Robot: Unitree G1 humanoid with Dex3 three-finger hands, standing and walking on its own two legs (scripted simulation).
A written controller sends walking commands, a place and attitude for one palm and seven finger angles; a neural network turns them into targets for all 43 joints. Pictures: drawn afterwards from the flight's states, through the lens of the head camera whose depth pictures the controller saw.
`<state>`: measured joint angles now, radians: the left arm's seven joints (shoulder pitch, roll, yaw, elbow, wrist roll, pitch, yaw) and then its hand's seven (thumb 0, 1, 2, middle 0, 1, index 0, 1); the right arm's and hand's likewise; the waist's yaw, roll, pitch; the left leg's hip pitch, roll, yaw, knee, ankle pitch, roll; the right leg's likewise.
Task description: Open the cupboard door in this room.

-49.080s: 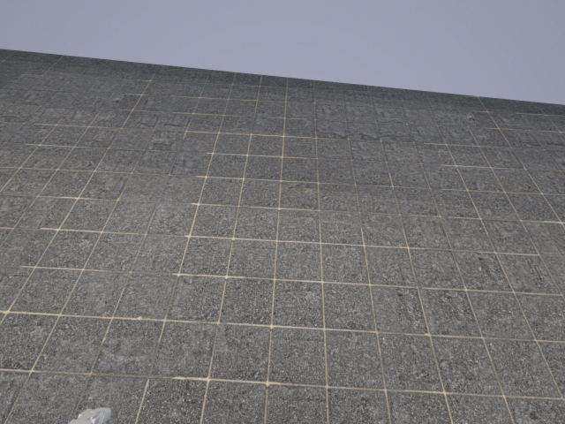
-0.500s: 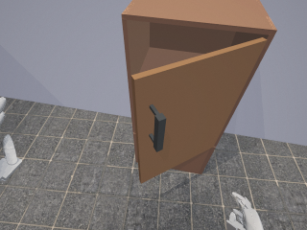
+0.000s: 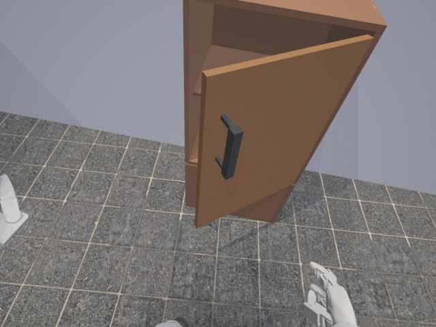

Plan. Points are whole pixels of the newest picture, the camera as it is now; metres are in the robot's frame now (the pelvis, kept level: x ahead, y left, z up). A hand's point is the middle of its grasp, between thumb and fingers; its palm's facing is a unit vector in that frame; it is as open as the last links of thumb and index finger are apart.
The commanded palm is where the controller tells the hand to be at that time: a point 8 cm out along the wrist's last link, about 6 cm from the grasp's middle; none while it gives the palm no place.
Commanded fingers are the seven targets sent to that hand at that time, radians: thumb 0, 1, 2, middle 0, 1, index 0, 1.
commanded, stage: stop stepping back and stand still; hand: left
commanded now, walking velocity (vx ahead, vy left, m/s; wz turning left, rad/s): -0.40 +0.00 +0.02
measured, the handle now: (226, 148) +0.46 +0.02 +0.05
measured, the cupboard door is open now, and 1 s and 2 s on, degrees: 39 39 39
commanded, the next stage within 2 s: let the arm hang, fingers relaxed in 1.02 s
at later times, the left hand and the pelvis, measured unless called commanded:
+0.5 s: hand (9, 300) +0.12 +0.23 +0.17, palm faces +0.37 -0.83 -0.42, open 7.5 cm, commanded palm +0.06 +0.28 +0.18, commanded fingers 0.00 0.90 0.90 -0.20 -0.30 -0.20 -0.30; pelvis -0.09 -0.01 +0.00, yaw -2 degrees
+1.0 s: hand out of the picture +0.06 +0.26 +0.16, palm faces +0.41 -0.80 -0.45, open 7.5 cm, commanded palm +0.02 +0.30 +0.18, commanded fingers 0.00 0.90 0.90 -0.20 -0.30 -0.20 -0.30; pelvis -0.13 +0.00 +0.00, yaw +0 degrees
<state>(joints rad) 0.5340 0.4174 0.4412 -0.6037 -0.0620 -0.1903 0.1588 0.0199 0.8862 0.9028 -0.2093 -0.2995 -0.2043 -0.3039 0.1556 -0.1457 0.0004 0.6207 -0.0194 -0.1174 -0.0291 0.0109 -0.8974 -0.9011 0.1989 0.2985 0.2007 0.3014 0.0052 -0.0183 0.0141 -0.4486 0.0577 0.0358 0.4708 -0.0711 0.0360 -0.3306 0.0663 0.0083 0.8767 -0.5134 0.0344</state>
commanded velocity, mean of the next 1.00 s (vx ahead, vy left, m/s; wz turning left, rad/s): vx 0.07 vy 0.03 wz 0.00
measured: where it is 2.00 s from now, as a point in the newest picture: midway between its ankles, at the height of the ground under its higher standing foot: outside the picture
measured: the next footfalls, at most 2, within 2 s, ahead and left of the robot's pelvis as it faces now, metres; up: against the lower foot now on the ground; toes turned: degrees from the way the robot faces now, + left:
right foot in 0.12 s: -0.10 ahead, -0.12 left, +0.00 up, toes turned +1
left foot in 0.34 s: -0.01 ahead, +0.08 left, +0.00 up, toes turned -2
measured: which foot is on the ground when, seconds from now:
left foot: down 0.00-0.12, up 0.14-0.32, down 0.34-1.00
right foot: up 0.00-0.10, down 0.12-1.00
